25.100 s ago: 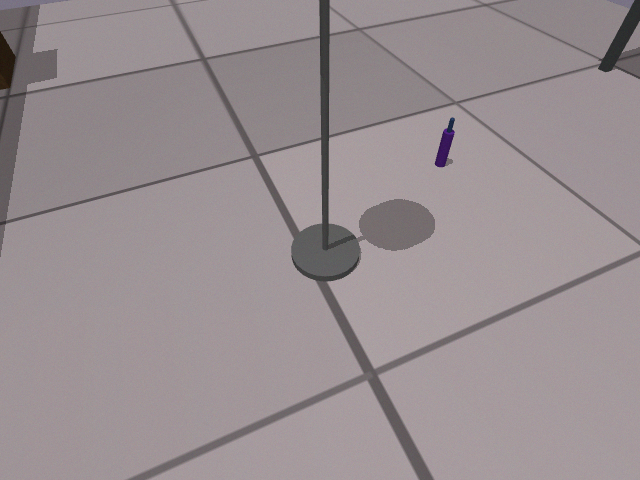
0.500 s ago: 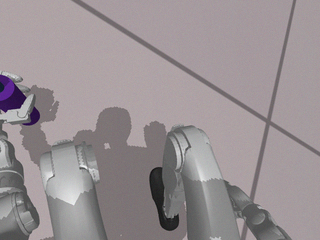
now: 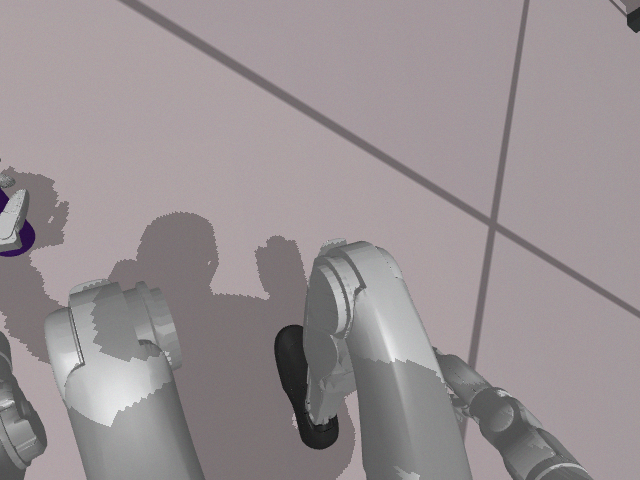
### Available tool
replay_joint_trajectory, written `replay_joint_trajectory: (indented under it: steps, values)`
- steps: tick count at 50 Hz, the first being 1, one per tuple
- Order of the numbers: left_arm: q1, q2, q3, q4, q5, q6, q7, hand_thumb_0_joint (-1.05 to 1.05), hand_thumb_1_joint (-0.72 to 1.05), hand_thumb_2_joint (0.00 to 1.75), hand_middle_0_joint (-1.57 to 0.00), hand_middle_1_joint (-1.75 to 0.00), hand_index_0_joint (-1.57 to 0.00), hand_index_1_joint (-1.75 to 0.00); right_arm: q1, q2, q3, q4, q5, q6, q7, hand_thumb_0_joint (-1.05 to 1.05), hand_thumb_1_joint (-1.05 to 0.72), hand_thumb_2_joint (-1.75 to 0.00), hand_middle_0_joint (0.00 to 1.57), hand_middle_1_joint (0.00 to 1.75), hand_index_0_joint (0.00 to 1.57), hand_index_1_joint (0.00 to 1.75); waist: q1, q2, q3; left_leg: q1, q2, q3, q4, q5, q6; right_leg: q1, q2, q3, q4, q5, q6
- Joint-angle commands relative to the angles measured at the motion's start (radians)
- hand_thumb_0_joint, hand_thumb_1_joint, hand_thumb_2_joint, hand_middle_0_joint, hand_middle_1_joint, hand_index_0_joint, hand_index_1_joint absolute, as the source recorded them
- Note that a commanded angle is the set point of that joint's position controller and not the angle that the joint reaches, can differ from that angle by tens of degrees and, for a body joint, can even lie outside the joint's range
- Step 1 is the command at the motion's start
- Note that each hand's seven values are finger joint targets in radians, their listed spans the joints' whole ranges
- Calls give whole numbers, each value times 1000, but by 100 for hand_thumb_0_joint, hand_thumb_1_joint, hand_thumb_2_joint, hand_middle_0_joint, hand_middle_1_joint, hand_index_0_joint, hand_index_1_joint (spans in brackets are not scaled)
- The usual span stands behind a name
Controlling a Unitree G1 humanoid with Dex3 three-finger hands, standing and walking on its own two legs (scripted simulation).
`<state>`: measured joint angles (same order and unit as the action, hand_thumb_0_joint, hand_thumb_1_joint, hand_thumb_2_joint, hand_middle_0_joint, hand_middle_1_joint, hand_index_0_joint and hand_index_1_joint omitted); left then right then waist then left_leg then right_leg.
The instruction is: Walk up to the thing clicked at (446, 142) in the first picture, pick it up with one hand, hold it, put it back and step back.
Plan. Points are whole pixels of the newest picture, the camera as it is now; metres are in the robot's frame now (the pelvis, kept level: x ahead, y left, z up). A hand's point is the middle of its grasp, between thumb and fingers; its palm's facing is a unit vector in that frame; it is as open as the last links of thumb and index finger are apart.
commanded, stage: lower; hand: left
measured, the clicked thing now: out of the picture +0.42 +0.30 -0.13
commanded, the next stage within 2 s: loosen in 0.74 s
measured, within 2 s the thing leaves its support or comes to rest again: rests again in 0.56 s
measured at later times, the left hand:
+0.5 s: hand out of the picture +0.42 +0.28 -0.14, palm faces +0.29 -0.96 +0.00, open 7.3 cm
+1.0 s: hand out of the picture +0.41 +0.28 -0.15, palm faces +0.30 -0.95 +0.01, open 7.3 cm
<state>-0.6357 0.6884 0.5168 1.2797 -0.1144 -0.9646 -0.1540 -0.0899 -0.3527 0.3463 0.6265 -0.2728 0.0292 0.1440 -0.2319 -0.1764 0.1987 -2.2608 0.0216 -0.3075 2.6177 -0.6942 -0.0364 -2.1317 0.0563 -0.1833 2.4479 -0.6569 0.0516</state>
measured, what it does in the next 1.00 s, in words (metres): stands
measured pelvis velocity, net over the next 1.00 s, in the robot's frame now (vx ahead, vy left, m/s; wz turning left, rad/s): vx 0.00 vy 0.01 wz -0.03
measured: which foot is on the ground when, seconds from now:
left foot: down 0.00-1.00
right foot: down 0.00-1.00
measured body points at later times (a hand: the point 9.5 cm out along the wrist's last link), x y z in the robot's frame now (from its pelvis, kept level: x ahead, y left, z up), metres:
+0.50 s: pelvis +0.00 +0.00 +0.00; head +0.22 +0.16 +0.35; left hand +0.40 +0.33 -0.14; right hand +0.16 -0.25 -0.05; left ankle +0.08 +0.13 -0.25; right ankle +0.12 -0.12 -0.25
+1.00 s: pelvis +0.00 +0.01 +0.00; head +0.22 +0.17 +0.35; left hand +0.39 +0.33 -0.15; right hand +0.17 -0.24 -0.05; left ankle +0.08 +0.13 -0.25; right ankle +0.12 -0.12 -0.25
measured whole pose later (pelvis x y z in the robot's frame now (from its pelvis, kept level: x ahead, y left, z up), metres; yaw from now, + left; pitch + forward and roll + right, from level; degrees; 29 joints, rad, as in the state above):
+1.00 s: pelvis +0.00 +0.01 +0.00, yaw -2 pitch +15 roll -15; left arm -0.59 0.72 0.48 1.29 -0.14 -1.04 -0.10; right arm -0.15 -0.37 0.42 0.59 -0.31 0.01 0.15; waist -0.22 -0.22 0.24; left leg -2.24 0.02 -0.35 2.65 -0.70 -0.03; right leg -2.09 0.07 -0.22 2.44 -0.65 0.06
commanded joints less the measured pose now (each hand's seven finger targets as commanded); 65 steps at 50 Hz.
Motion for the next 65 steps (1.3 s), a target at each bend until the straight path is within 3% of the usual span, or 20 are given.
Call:
replay_joint_trajectory:
  steps: [1, 2, 4, 15, 18, 20, 25, 29, 32, 37, 39, 40, 43, 48, 50, 53, 54, 56, 61, 65]
  values:
    - [-210, 186, 6, -142, -17, -83, -4, 0, 40, 124, -134, -140, -136, -139, 49, -326, -83, -39, -10, -2, -15, 0, -90, -90, 20, 30, 20, 30, -58, 434, -584, 392, 31, 104, -307, 68, 19, 279, 27, -104, -205, 148, -67]
    - [-186, 193, 15, -137, -17, -83, -3, 0, 39, 124, -135, -141, -137, -140, 51, -329, -85, -37, -10, -2, -15, 0, -90, -90, 20, 30, 20, 30, -46, 433, -597, 400, 31, 106, -305, 83, 18, 291, 28, -102, -203, 163, -68]
    - [-205, 179, 1, -142, -25, -87, -1, 0, 39, 125, -133, -140, -135, -139, 50, -332, -77, -41, -13, -3, -13, 0, -90, -90, 20, 30, 20, 30, -60, 439, -604, 411, 32, 98, -299, 104, 15, 296, 30, -106, -198, 182, -66]
    - [-206, 229, 18, -143, -14, -115, 24, 0, 38, 126, -134, -140, -135, -140, 33, -336, -59, -39, -28, -5, -17, 0, -90, -90, 20, 30, 20, 30, -61, 441, -587, 396, 35, 95, -282, 103, 19, 320, 37, -106, -201, 193, -66]
    - [-202, 199, -11, -132, -16, -117, 24, 0, 43, 127, -134, -140, -136, -140, 18, -342, -55, -46, -29, -8, -16, 0, -89, -90, 20, 30, 20, 30, -71, 441, -559, 390, 36, 88, -290, 84, 16, 296, 36, -117, -197, 178, -66]
    - [-181, 223, 9, -133, -14, -118, 27, 0, 40, 127, -135, -141, -136, -140, 14, -345, -56, -44, -31, -7, -16, 0, -89, -90, 20, 30, 20, 30, -56, 449, -564, 406, 37, 87, -292, 94, 14, 299, 37, -117, -196, 183, -67]
    - [-190, 189, -12, -127, -27, -124, 35, 0, 40, 128, -135, -141, -136, -141, 8, -348, -47, -55, -33, -8, -12, 0, -89, -90, 20, 30, 20, 30, -77, 431, -546, 394, 36, 77, -291, 95, 15, 301, 39, -129, -196, 189, -65]
    - [-186, 218, -5, -148, -19, -136, 42, 0, 41, 126, -134, -139, -135, -139, 8, -347, -43, -51, -37, -8, -11, 0, -89, -90, 20, 30, 20, 30, -68, 454, -569, 417, 38, 73, -289, 112, 12, 315, 42, -128, -189, 200, -66]
    - [-172, 195, -23, -131, -16, -141, 47, 0, 42, 128, -134, -140, -135, -140, -14, -345, -41, -58, -39, -10, -12, 0, -89, -90, 20, 30, 20, 30, -70, 441, -545, 406, 39, 77, -286, 96, 13, 303, 43, -129, -194, 189, -65]
    - [-140, 214, -2, -130, -16, -147, 58, 0, 42, 128, -135, -140, -135, -140, -9, -349, -40, -56, -43, -11, -9, 0, -89, -90, 20, 30, 20, 30, -59, 449, -556, 423, 40, 71, -293, 103, 10, 314, 45, -134, -193, 193, -66]
    - [-138, 179, -28, -120, -17, -147, 56, 0, 43, 129, -136, -141, -137, -141, -15, -350, -40, -60, -42, -11, -10, 0, -89, -90, 20, 30, 20, 30, -73, 435, -553, 427, 41, 68, -288, 109, 10, 307, 44, -137, -191, 200, -63]
    - [-141, 212, -13, -137, -13, -149, 58, 0, 44, 129, -136, -140, -136, -140, -7, -351, -40, -53, -45, -11, -10, 0, -89, -90, 20, 30, 20, 30, -67, 447, -556, 418, 40, 70, -288, 113, 11, 322, 46, -133, -193, 205, -65]
    - [-143, 199, -30, -131, -17, -147, 55, 0, 38, 120, -141, -135, -141, -135, -30, -347, -36, -63, -40, -12, -11, 0, -90, -90, 20, 30, 20, 30, -63, 435, -531, 396, 39, 73, -289, 86, 13, 303, 46, -134, -196, 182, -66]
    - [-164, 181, -26, -153, -48, -155, 52, 0, 18, 80, -114, -102, -116, -100, -34, -347, -33, -67, -36, -21, -8, 0, -91, -89, 20, 30, 20, 30, -65, 420, -537, 388, 36, 71, -284, 68, 17, 307, 48, -135, -202, 174, -63]
    - [-149, 184, -20, -144, -47, -156, 49, 0, 10, 68, -108, -93, -110, -91, -20, -353, -36, -62, -37, -21, -8, 0, -91, -89, 20, 30, 20, 30, -69, 435, -546, 421, 40, 62, -293, 94, 10, 309, 48, -142, -194, 191, -64]
    - [-143, 170, -41, -144, -36, -155, 45, 0, -9, 54, -85, -72, -86, -71, -28, -345, -33, -61, -37, -18, -9, 0, -91, -90, 20, 30, 20, 30, -63, 446, -535, 425, 42, 61, -300, 103, 6, 299, 47, -143, -187, 192, -67]
    - [-156, 200, -25, -159, -34, -158, 46, 0, -16, 49, -80, -66, -80, -66, -25, -349, -32, -60, -39, -16, -10, 0, -91, -90, 20, 30, 20, 30, -65, 463, -544, 431, 42, 59, -299, 111, 5, 307, 48, -143, -185, 200, -67]
    - [-138, 171, -41, -141, -39, -151, 40, 0, -22, 41, -73, -58, -73, -57, -24, -344, -28, -58, -39, -13, -11, 0, -91, -90, 20, 30, 20, 30, -65, 457, -539, 427, 42, 61, -293, 115, 6, 308, 49, -141, -187, 205, -66]
    - [-152, 206, -9, -146, -45, -151, 51, 0, -35, 28, -58, -43, -58, -42, -31, -349, -27, -67, -40, -13, -12, 0, -92, -90, 20, 30, 20, 30, -64, 437, -543, 401, 39, 64, -280, 98, 15, 323, 51, -137, -198, 201, -63]
    - [-136, 194, -23, -137, -42, -151, 48, 0, -39, 22, -48, -33, -47, -33, -33, -344, -24, -74, -42, -14, -13, 0, -92, -90, 20, 30, 20, 30, -61, 414, -535, 388, 40, 68, -278, 86, 17, 324, 53, -136, -205, 190, -63]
